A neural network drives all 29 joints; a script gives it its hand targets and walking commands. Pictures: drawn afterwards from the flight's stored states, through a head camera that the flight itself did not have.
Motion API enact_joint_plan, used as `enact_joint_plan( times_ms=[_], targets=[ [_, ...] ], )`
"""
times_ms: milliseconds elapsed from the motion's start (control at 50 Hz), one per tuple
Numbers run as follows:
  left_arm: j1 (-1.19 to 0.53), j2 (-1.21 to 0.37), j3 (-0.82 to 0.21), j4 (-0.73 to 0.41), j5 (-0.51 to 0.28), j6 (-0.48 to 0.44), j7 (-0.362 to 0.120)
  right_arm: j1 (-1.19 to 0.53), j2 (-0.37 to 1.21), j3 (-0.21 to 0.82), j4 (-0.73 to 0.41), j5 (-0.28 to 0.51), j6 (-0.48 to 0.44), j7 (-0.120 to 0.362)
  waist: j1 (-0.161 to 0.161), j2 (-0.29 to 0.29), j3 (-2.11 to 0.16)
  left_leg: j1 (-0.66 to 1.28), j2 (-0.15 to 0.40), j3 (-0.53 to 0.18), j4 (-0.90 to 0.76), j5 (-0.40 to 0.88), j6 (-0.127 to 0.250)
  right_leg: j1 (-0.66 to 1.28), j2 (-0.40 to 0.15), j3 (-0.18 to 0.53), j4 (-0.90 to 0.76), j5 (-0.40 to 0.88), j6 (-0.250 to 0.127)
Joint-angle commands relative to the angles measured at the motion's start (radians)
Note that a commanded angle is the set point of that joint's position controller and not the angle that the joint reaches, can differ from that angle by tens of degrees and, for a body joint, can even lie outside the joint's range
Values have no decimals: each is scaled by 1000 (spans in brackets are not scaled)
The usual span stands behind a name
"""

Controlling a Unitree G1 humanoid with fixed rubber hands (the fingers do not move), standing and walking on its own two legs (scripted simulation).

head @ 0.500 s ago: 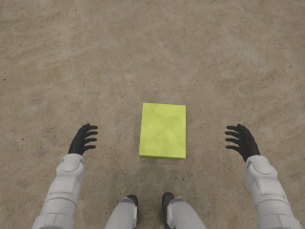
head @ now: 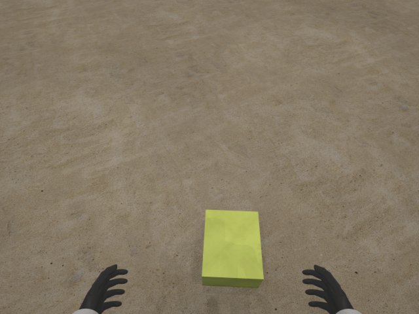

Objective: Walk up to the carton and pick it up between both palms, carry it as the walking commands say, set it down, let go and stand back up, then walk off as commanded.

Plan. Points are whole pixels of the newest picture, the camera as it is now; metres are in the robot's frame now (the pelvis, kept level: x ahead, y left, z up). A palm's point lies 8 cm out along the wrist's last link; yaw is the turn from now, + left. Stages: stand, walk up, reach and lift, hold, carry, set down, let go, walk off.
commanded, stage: let go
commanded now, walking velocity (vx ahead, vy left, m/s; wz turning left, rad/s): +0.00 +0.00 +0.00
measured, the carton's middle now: (231, 247) +0.49 -0.08 -0.70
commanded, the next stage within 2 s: stand in 0.18 s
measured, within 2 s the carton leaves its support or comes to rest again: neither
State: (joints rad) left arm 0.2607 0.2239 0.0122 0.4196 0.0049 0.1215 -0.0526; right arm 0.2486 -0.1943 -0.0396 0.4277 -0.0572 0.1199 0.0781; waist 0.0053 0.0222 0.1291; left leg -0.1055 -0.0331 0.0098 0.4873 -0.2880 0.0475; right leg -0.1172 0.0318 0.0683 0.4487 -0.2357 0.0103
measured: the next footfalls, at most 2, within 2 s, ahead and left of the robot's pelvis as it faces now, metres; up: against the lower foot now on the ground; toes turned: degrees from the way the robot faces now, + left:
none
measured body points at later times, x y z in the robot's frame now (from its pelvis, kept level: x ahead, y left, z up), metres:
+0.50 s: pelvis +0.05 -0.03 +0.00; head +0.02 -0.02 +0.45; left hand +0.13 +0.23 -0.12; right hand +0.12 -0.31 -0.11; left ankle -0.01 +0.09 -0.74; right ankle +0.01 -0.13 -0.74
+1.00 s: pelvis +0.04 -0.01 +0.00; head +0.00 +0.00 +0.44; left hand +0.04 +0.22 -0.16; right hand +0.03 -0.25 -0.15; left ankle -0.01 +0.09 -0.74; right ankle +0.01 -0.13 -0.74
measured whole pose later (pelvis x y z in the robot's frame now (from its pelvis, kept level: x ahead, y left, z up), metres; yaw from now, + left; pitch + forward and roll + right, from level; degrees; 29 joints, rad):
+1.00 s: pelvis +0.04 -0.01 +0.00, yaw -2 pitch +3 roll +0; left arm 0.44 0.18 0.00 0.99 0.03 -0.03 0.02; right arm 0.45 -0.19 0.01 0.94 -0.03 -0.03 -0.04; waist -0.01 -0.01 -0.16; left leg -0.23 -0.01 0.06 0.53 -0.35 0.03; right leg -0.27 0.05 0.10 0.53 -0.31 -0.01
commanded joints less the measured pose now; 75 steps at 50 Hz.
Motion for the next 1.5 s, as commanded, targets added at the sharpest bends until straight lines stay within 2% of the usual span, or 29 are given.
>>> enact_joint_plan(
  times_ms=[0,20,160,180,200,220,300,320,380,480,520,600,680,700,760,800,940,960,980,1060,1100,1200,1220,1280,1300,1320,1400,1460,1480],
  targets=[
    [-88,76,44,-136,10,-22,-9,-70,-139,-45,-164,-18,-22,2,-16,-11,-2,-225,82,-58,-203,-30,-38,226,59,-68,-1,65,-8],
    [-65,75,30,-148,15,-16,-9,-91,-132,-34,-180,-9,-20,3,4,-12,-21,-183,71,-51,-194,-33,-38,227,63,-74,-10,48,-8],
    [-98,89,52,-185,26,-14,-8,-110,-115,-14,-207,26,10,-15,-11,24,-46,-82,49,-48,-158,43,-31,198,40,-55,-32,58,2],
    [19,182,78,30,25,-95,26,-9,-140,-66,-11,-26,-62,-55,21,-60,-227,-56,74,-3,-62,-102,-80,-54,-130,93,-141,-105,9],
    [57,255,79,74,54,-125,48,77,-191,-45,40,-27,-103,-76,-13,-100,-124,-78,79,-17,-34,-156,-85,-210,-144,129,-203,-365,23],
    [7,220,67,84,49,-142,54,50,-179,-46,40,-29,-126,-73,-20,-145,-99,-26,86,-38,-2,-106,-79,-298,-156,202,-247,-455,19],
    [-19,163,51,164,35,-201,43,55,-183,-38,127,3,-203,-69,-41,-104,-239,-45,139,-95,-14,26,-63,-232,-113,190,-168,-161,-12],
    [5,143,43,183,32,-216,33,37,-194,-35,138,1,-210,-72,-17,-3,-258,-58,151,-105,-13,47,-60,-225,-117,188,-126,-48,-25],
    [38,145,46,235,39,-239,38,58,-154,-22,188,7,-227,-91,-10,21,-261,-132,154,-130,-48,130,-59,-149,-111,169,-35,202,-39],
    [93,121,41,306,30,-233,52,149,-185,-18,254,27,-218,-107,-18,-63,-293,-90,150,-102,6,284,-52,-156,-106,155,21,439,-50],
    [179,155,44,348,22,-224,63,175,-172,-10,274,32,-215,-116,-10,-41,-291,-84,141,-93,30,325,-51,-154,-105,153,36,485,-48],
    [150,141,39,361,20,-216,65,183,-179,-3,311,38,-202,-120,-18,18,-260,-95,148,-85,33,432,-35,-187,-92,140,64,418,-54],
    [145,118,31,402,25,-198,70,176,-176,-1,337,31,-190,-125,-18,-39,-237,-79,154,-87,15,412,-23,-220,-83,125,60,292,-50],
    [173,95,29,407,20,-197,71,192,-155,10,352,34,-190,-123,-4,8,-219,-83,161,-91,14,452,-19,-239,-80,132,67,263,-51],
    [190,82,19,451,20,-186,78,217,-148,10,385,31,-187,-121,-14,-31,-181,-159,136,-77,-8,307,-23,-189,-95,151,57,299,-58],
    [205,57,18,470,20,-181,74,212,-135,15,398,28,-180,-124,-1,6,-177,-87,156,-76,-20,301,-8,-261,-86,138,33,181,-54],
    [180,72,21,516,33,-163,78,228,-139,8,459,22,-163,-126,-17,-57,-109,-122,134,-77,-57,91,-6,-287,-65,137,-9,90,-54],
    [210,94,26,535,26,-166,83,239,-119,15,462,27,-167,-129,-15,-16,-128,-140,138,-73,-63,75,-5,-243,-74,142,-10,103,-49],
    [195,34,9,539,20,-166,79,236,-135,11,471,26,-169,-126,-18,-62,-122,-141,133,-87,-72,58,-1,-238,-74,136,-7,113,-46],
    [225,31,7,571,25,-161,82,253,-96,19,517,37,-169,-128,-11,-30,-109,-128,131,-73,-77,119,1,-229,-77,140,-15,115,-49],
    [211,30,9,573,20,-152,83,240,-56,35,533,30,-160,-123,-11,38,-60,-149,130,-70,-86,31,1,-274,-75,145,-26,79,-52],
    [220,5,-6,611,17,-158,82,292,-84,34,576,26,-158,-126,-23,-39,-91,-113,130,-76,-93,82,4,-240,-71,121,-10,95,-39],
    [242,20,-4,624,15,-153,82,273,-73,36,572,25,-159,-125,-4,-55,-82,-124,139,-89,-95,96,13,-241,-73,114,-14,102,-41],
    [248,-6,-15,645,15,-138,82,277,-51,46,607,34,-149,-127,4,2,-46,-140,122,-85,-115,27,14,-241,-81,129,-26,67,-51],
    [237,11,-7,635,16,-137,84,253,-78,37,598,25,-148,-128,-7,3,-36,-138,133,-88,-127,-13,17,-261,-71,126,-34,58,-45],
    [246,-18,-17,660,16,-134,89,279,-54,43,603,28,-148,-122,-23,-60,-42,-142,138,-97,-123,-4,19,-246,-64,127,-25,64,-42],
    [236,-20,-15,658,14,-135,86,297,-28,51,643,31,-144,-127,-15,-14,-31,-149,128,-89,-138,-41,16,-239,-72,120,-32,57,-45],
    [205,0,-13,666,14,-130,95,288,-62,38,643,20,-151,-125,-23,-53,2,-152,128,-95,-158,-60,15,-274,-68,115,-34,37,-39],
    [220,-20,-15,663,11,-138,95,251,-70,36,630,27,-151,-123,-3,-18,-41,-157,142,-117,-167,-63,22,-230,-65,113,-32,71,-39]
  ],
)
